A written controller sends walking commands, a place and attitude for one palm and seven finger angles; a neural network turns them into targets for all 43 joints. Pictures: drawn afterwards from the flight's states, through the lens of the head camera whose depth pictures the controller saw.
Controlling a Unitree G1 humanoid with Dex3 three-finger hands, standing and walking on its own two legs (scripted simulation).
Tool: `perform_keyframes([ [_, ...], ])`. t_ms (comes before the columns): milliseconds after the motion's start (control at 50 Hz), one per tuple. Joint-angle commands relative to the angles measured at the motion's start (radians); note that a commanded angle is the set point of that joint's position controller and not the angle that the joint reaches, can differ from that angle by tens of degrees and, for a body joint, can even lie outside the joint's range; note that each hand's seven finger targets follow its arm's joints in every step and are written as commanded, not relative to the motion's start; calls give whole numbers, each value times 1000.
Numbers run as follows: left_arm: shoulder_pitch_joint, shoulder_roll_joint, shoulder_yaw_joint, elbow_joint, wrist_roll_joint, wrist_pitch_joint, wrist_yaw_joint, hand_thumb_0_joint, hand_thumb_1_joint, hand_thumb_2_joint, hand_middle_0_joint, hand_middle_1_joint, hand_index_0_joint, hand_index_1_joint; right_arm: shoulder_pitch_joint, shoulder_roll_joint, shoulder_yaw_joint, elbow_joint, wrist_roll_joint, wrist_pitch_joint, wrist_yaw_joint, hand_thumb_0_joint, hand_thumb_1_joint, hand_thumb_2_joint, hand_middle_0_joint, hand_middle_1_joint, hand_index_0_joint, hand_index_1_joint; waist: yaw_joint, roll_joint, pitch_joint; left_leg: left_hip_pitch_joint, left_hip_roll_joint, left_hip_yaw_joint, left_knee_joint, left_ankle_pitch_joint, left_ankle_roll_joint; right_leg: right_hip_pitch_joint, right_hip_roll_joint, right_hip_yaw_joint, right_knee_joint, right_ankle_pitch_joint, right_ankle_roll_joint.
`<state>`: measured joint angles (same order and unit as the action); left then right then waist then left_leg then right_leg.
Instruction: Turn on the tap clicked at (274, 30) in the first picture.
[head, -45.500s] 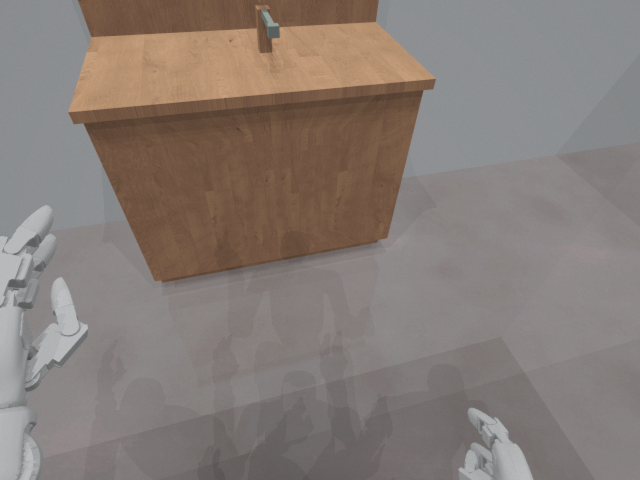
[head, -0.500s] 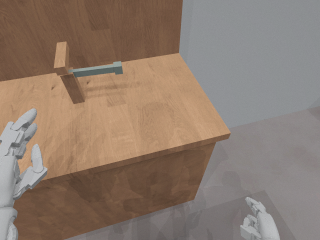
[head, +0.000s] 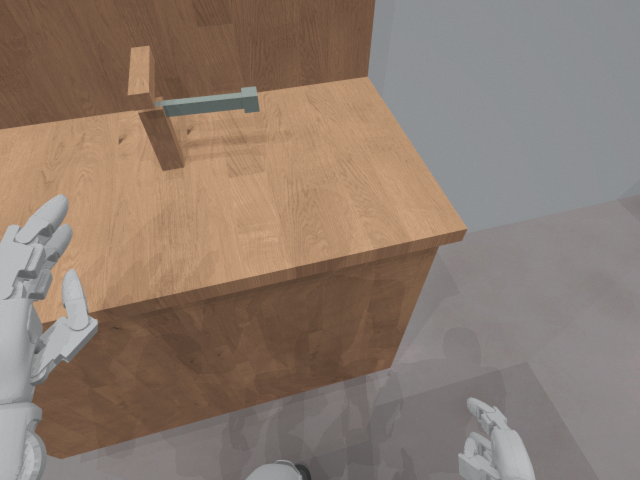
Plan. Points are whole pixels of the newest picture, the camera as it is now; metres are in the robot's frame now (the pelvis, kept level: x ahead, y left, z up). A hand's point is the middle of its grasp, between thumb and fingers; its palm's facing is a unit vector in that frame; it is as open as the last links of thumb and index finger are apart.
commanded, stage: step back with the hand held close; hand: left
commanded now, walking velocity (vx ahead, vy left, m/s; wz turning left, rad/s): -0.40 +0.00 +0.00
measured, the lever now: (250, 99) +0.63 +0.17 +0.12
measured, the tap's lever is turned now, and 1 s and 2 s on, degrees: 86 86 86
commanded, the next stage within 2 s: stop stepping back and stand still in 0.40 s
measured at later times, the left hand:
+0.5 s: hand out of the picture +0.08 +0.22 +0.17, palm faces +0.33 -0.88 -0.34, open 7.4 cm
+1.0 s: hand out of the picture -0.03 +0.25 +0.16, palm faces +0.44 -0.83 -0.35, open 7.4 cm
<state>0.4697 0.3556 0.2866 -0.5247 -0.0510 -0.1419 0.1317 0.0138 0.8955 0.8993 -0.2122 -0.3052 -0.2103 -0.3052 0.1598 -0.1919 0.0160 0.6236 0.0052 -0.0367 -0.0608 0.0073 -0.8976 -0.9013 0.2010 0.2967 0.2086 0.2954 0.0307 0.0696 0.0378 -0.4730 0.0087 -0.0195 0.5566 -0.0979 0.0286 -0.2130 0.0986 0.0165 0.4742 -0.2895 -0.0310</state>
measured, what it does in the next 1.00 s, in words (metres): walks backwards: left foot, then right foot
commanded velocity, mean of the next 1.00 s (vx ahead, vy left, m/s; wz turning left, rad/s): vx -0.05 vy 0.00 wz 0.01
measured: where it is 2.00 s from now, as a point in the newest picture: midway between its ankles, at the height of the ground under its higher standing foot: outside the picture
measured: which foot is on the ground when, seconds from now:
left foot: down 0.00-0.40, up 0.42-0.64, down 0.66-1.00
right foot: down 0.00-0.66, up 0.68-0.90, down 0.92-1.00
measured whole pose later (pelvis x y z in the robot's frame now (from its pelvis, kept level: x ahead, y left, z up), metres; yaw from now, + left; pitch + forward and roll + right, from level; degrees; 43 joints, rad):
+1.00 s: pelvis -0.24 +0.00 -0.01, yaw +3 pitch -4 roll -1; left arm 0.40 0.34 0.32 -0.43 -0.05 -0.12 0.13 0.01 0.90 0.90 -0.21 -0.31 -0.21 -0.31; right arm 0.24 -0.21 -0.01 0.72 0.01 -0.07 -0.06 0.01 -0.90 -0.90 0.20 0.30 0.21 0.30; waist 0.00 0.03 0.03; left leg -0.41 0.03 -0.03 1.04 -0.43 0.02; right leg -0.32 0.03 -0.08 0.61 -0.21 -0.06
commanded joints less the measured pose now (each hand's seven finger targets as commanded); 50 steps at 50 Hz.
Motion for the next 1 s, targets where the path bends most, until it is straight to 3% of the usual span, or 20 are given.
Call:
perform_keyframes([
  [0, 10, 212, 171, -231, -17, -91, 21, 0, 900, 900, -200, -300, -200, -300, -67, -107, -65, -189, 20, -31, -15, 0, -900, -900, 200, 300, 200, 300, -27, -148, -237, 205, 26, -5, 173, 11, -23, -26, -326, 137, -28, 764, -62],
  [60, 13, 222, 187, -206, -23, -95, 15, 0, 900, 900, -200, -300, -200, -300, -81, -117, -58, -199, 19, -15, -18, 0, -900, -900, 200, 300, 200, 300, -30, -45, -157, 231, 84, -58, 60, 208, -4, -134, -265, 108, 14, 575, -27],
  [100, 17, 209, 182, -200, -28, -91, 11, 0, 900, 900, -200, -300, -200, -300, -71, -128, -61, -192, 15, -18, -20, 0, -900, -900, 200, 300, 200, 300, -22, 55, -177, 294, 182, -174, -91, 335, 32, -173, -132, 44, 99, 185, 20],
  [160, -8, 210, 180, -218, -20, -78, 12, 0, 900, 900, -200, -300, -200, -300, -55, -130, -68, -166, -20, -57, -16, 0, -900, -900, 200, 300, 200, 300, -6, 143, -221, 223, 302, -342, -319, 18, 88, -144, -43, 85, 354, -238, 31],
  [300, -34, 164, 124, -265, -7, -40, 21, 0, 900, 900, -200, -300, -200, -300, -56, -145, -68, -170, -16, -81, -12, 0, -900, -900, 200, 300, 200, 300, 2, 165, -203, 59, 190, -132, -404, -412, 4, 50, -12, -42, 140, -125, 6],
  [340, -51, 183, 138, -238, -3, -42, 21, 0, 900, 900, -200, -300, -200, -300, -57, -140, -74, -162, -15, -70, -10, 0, -900, -900, 200, 300, 200, 300, 2, 71, -190, 64, 116, -40, -201, -452, -46, 17, -76, -38, -90, -58, -39],
  [380, -71, 215, 134, -257, -8, -56, 27, 0, 900, 900, -200, -300, -200, -300, -49, -105, -78, -141, -2, -70, -11, 0, -900, -900, 200, 300, 200, 300, -10, -296, -182, 199, -100, 55, 607, -421, -120, -356, -457, 324, -355, -13, -211],
  [400, -100, 200, 117, -252, -7, -61, 29, 0, 900, 900, -200, -300, -200, -300, -77, -124, -73, -149, 3, -76, -11, 0, -900, -900, 200, 300, 200, 300, -12, -312, -88, 62, -96, -16, 863, -462, -102, -414, -504, 337, -351, 138, -237],
  [440, -89, 190, 135, -207, -7, -54, 2, 0, 900, 900, -200, -300, -200, -300, -85, -78, -50, -171, 13, -74, 8, 0, -900, -900, 200, 300, 200, 300, -46, -262, -100, 28, -29, -75, 950, -360, -97, -354, -418, 148, -194, 327, -176],
  [480, -144, 194, 131, -177, -9, -83, -6, 0, 900, 900, -200, -300, -200, -300, -120, -66, -12, -171, -6, -42, 7, 0, -900, -900, 200, 300, 200, 300, -62, -158, -66, 2, 14, -39, 677, -367, -90, -220, -352, 44, -119, 436, -115],
  [580, -9, 184, 178, -155, -9, -69, 36, 0, 900, 900, -200, -300, -200, -300, -29, -127, -60, -171, 15, -79, -27, 0, -900, -900, 200, 300, 200, 300, -51, -139, -200, 248, 11, 34, -17, -313, -9, -98, -323, 157, 0, 144, -66],
  [620, -40, 188, 174, -283, -15, -82, 42, 0, 900, 900, -200, -300, -200, -300, -15, -154, -73, -192, 6, -96, -31, 0, -900, -900, 200, 300, 200, 300, -59, 71, -209, 339, 103, -13, -298, -141, 24, -76, -182, 43, 238, 75, -5],
  [640, -70, 207, 183, -342, -14, -89, 48, 0, 900, 900, -200, -300, -200, -300, -17, -170, -87, -204, 3, -105, -27, 0, -900, -900, 200, 300, 200, 300, -56, 256, -177, 429, 255, -201, -275, 135, 84, -266, -90, -40, 424, -141, 36],
  [700, -103, 212, 187, -343, 12, -83, 39, 0, 900, 900, -200, -300, -200, -300, -12, -127, -81, -149, -4, -131, -1, 0, -900, -900, 200, 300, 200, 300, -85, 195, -45, 300, 311, -380, -282, 151, 186, -469, -116, 69, 707, -161, 49],
  [740, -51, 158, 153, -235, 5, -65, 30, 0, 900, 900, -200, -300, -200, -300, -18, -141, -80, -109, 22, -136, 24, 0, -900, -900, 200, 300, 200, 300, -61, 71, 0, 273, 284, -224, -252, 28, 157, -425, -142, 45, 598, -92, 41],
  [820, -69, 142, 138, -134, 1, -48, 38, 0, 900, 900, -200, -300, -200, -300, -32, -154, -68, -121, 8, -119, -3, 0, -900, -900, 200, 300, 200, 300, -37, 168, -11, 89, 208, -124, -265, -475, 100, -57, -84, -89, 202, -115, 27],
  [860, -71, 138, 130, -62, 10, -32, 37, 0, 900, 900, -200, -300, -200, -300, -37, -149, -69, -121, 1, -104, -13, 0, -900, -900, 200, 300, 200, 300, -10, 6, -37, -40, 126, -53, -36, -549, 64, 165, -63, -88, 1, -105, 5],
  [880, -76, 131, 104, -41, 16, -21, 30, 0, 900, 900, -200, -300, -200, -300, -42, -130, -71, -125, 4, -94, -12, 0, -900, -900, 200, 300, 200, 300, -19, -220, -38, -139, 32, 27, 246, -518, 39, 188, -191, 132, -118, -236, -57],
  [900, -119, 160, 113, -62, 12, -15, 21, 0, 900, 900, -200, -300, -200, -300, -66, -129, -79, -142, 16, -89, -11, 0, -900, -900, 200, 300, 200, 300, -18, -455, -54, -192, -32, 30, 542, -486, 12, 107, -411, 542, -316, -406, -137],
  [980, -208, 227, 153, -159, 11, -42, 6, 0, 900, 900, -200, -300, -200, -300, -44, -129, -76, -91, 5, -92, -3, 0, -900, -900, 200, 300, 200, 300, -66, -198, -61, 43, 55, 0, 543, -283, -11, -203, -372, 316, -279, -444, -139],
])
